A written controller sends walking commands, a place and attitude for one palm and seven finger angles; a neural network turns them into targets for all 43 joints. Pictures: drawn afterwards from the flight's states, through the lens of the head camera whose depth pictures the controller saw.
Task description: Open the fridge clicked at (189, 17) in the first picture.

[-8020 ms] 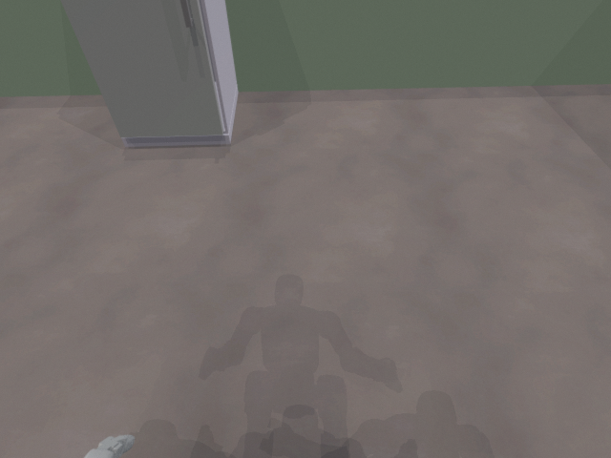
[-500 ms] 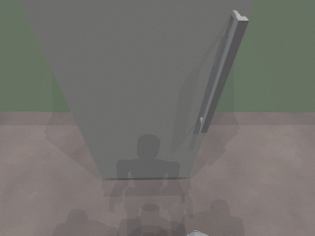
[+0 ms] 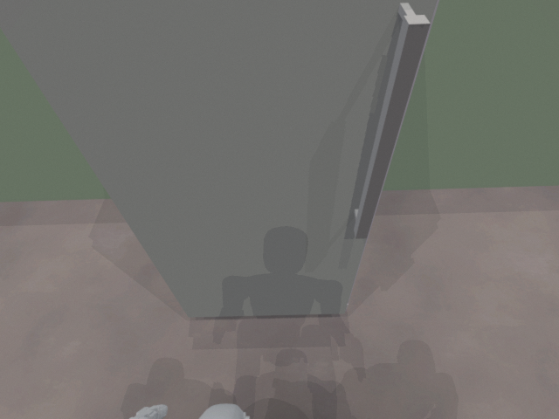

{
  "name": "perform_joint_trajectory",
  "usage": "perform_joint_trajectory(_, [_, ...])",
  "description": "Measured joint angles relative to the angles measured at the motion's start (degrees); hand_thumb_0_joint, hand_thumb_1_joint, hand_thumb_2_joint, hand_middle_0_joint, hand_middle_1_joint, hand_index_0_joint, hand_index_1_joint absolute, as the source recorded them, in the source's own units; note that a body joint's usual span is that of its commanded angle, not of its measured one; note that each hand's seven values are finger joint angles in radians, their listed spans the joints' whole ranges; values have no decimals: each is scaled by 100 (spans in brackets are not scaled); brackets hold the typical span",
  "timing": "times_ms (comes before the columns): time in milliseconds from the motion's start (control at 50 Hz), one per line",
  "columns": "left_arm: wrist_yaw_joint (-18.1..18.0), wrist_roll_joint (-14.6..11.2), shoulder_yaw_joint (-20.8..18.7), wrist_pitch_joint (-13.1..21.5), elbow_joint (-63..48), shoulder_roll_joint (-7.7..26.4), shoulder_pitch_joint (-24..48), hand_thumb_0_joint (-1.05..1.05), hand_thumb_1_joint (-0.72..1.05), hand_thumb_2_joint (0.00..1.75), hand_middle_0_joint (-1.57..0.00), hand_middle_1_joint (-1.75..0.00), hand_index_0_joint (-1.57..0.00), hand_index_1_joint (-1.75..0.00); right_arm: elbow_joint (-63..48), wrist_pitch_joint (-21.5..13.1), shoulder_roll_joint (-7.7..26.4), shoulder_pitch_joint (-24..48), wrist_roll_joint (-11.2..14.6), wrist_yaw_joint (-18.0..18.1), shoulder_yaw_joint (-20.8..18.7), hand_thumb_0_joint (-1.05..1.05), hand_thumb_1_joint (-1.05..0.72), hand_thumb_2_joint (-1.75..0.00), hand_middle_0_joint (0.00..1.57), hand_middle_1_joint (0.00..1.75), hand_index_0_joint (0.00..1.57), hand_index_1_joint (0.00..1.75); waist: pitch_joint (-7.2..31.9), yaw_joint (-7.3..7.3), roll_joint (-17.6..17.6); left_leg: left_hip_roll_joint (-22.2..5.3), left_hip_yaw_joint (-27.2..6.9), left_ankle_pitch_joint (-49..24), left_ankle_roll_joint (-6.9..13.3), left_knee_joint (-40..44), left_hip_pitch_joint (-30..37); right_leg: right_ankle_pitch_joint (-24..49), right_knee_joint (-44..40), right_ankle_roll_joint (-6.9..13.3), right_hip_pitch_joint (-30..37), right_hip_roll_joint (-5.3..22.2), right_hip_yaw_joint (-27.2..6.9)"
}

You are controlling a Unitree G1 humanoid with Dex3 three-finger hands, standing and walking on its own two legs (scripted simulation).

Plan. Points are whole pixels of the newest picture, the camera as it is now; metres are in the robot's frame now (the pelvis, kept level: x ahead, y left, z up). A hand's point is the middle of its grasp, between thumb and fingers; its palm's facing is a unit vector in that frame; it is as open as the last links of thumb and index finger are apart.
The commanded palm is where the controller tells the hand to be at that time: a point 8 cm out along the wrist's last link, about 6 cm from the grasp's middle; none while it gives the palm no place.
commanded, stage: come to a stop and stand still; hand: right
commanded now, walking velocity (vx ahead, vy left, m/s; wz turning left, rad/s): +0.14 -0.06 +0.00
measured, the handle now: (377, 149) +0.50 -0.14 +0.10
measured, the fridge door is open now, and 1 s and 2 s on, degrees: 0 0 0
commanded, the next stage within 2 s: look again from close up in 1.12 s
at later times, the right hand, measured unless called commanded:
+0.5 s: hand out of the picture -0.05 -0.14 -0.15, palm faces +0.12 +0.97 -0.23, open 7.3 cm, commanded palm none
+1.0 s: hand out of the picture +0.02 -0.21 -0.17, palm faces +0.04 +0.98 -0.20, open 7.3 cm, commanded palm none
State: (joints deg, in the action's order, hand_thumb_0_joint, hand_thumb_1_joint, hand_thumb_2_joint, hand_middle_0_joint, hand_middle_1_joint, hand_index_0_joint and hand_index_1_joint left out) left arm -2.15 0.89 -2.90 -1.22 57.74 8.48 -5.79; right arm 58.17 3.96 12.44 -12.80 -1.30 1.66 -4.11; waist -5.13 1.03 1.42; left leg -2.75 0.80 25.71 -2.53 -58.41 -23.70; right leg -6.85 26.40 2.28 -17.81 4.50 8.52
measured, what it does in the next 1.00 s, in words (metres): steps on the spot: left foot, then right foot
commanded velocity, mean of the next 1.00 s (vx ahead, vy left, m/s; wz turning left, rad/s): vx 0.04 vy -0.08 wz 0.00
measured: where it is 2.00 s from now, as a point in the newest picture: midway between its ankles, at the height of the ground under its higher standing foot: outside the picture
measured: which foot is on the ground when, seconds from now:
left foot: up 0.00-0.10, down 0.12-1.00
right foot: down 0.00-0.12, up 0.14-0.58, down 0.60-1.00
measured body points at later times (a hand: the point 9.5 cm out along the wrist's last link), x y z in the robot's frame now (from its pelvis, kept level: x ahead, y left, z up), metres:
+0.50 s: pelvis -0.02 +0.03 +0.01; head +0.00 +0.05 +0.46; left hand -0.03 +0.28 -0.16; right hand -0.05 -0.19 -0.14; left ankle -0.03 +0.16 -0.74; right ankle -0.06 -0.11 -0.69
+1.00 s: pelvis -0.01 -0.03 +0.00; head +0.00 -0.03 +0.45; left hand +0.05 +0.20 -0.15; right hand +0.02 -0.26 -0.16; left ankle -0.02 +0.11 -0.74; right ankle -0.05 -0.12 -0.74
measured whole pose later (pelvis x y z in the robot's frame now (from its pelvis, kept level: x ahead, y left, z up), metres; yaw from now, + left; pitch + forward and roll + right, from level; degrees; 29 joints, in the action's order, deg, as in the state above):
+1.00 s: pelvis -0.01 -0.03 +0.00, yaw +0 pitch -1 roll +0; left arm -2.2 0.2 -1.0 0.8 62.6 9.5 -10.7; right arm 64.0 0.2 9.7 -12.3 -0.7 2.1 -0.3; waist -1.6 0.6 0.4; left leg -3.9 3.1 14.5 -2.4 -25.1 -9.0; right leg -16.5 23.6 2.0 -5.9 -0.7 5.7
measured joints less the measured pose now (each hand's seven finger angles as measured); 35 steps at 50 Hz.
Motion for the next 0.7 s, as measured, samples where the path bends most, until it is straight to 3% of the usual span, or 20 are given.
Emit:
perform_joint_trajectory(80, [70, 54, -79, -78, 99, 184, -243, 0, 91, 90, -20, -30, -21, -30, -49, -70, 6, 17, 12, -23, 34, 0, -91, -90, 20, 30, 19, 30, 175, -115, -142, -74, 169, 18, 105, 1308, 608, 103, 24, -121, -102, 66, -69])
perform_joint_trajectory(140, [104, 13, -117, -155, 201, 270, -486, 0, 91, 90, -20, -30, -20, -30, -16, -254, -54, -120, -21, -18, 112, 0, -91, -90, 20, 30, 19, 30, 352, -128, -180, -103, 244, -666, 127, 2606, 1200, -263, 377, -268, -292, 25, -117])
perform_joint_trajectory(200, [173, 3, -141, -330, 289, 349, -762, 0, 91, 90, -19, -30, -20, -30, 62, -233, -268, -332, -37, -15, 247, 0, -91, -90, 20, 30, 19, 30, 533, -67, -302, -75, 241, -866, 207, 2769, 1247, -1300, 1192, -352, -504, -144, -469])
perform_joint_trajectory(280, [267, 39, -145, -329, 314, 363, -1027, 1, 91, 90, -19, -30, -20, -30, 166, -241, -473, -549, 6, -41, 313, 0, -91, -90, 20, 30, 20, 30, 651, -45, -241, -128, 92, -1237, 243, 3406, 1322, -970, 2421, -416, -720, -345, -621])
perform_joint_trajectory(360, [286, 51, -136, -259, 338, 377, -1303, 1, 91, 90, -19, -30, -20, -30, 165, -334, -568, -525, 13, -27, 313, 0, -91, -90, 20, 30, 20, 30, 533, -68, -282, -151, 213, -1414, 252, 3681, 1321, -808, 2831, -542, -658, -350, -656])
perform_joint_trajectory(460, [244, 41, -86, -309, 443, 385, -1353, 1, 91, 90, -19, -30, -20, -30, 151, -455, -562, -572, -16, 14, 259, 0, -91, -89, 20, 30, 20, 30, 385, 89, -292, -227, 333, -1381, 198, 3627, 1249, -1276, 2422, -614, -365, -298, -625])
perform_joint_trajectory(520, [209, -15, -44, -260, 393, 348, -1156, 1, 91, 90, -19, -30, -20, -30, 228, -432, -498, -626, -55, 21, 231, 0, -91, -90, 20, 30, 20, 30, 299, 179, -180, -320, 302, -1312, 110, 3470, 1169, -1569, 1603, -571, -57, -300, -557])
perform_joint_trajectory(560, [185, -49, -10, -167, 313, 313, -989, 1, 91, 90, -19, -30, -20, -30, 323, -378, -438, -658, -43, 17, 220, 0, -91, -90, 20, 30, 20, 30, 266, 196, -108, -359, 265, -1225, 20, 3282, 1089, -1234, 816, -525, 254, -312, -519])
perform_joint_trajectory(600, [161, -65, 24, -15, 208, 312, -878, 1, 91, 90, -19, -30, -20, -30, 409, -296, -401, -700, 0, 11, 219, 0, -91, -90, 20, 30, 20, 30, 295, 164, -172, -294, 286, -1050, -80, 2942, 947, -817, 113, -427, 580, -224, -530])
perform_joint_trajectory(700, [38, -18, 122, 102, 192, -13, -585, 0, 92, 90, -19, -30, -20, -30, 588, -127, -164, -539, 28, 29, 205, 0, -91, -90, 20, 30, 20, 30, 319, 169, 189, -310, 187, -266, 32, 2240, 802, -1074, 139, -150, 758, -411, -360])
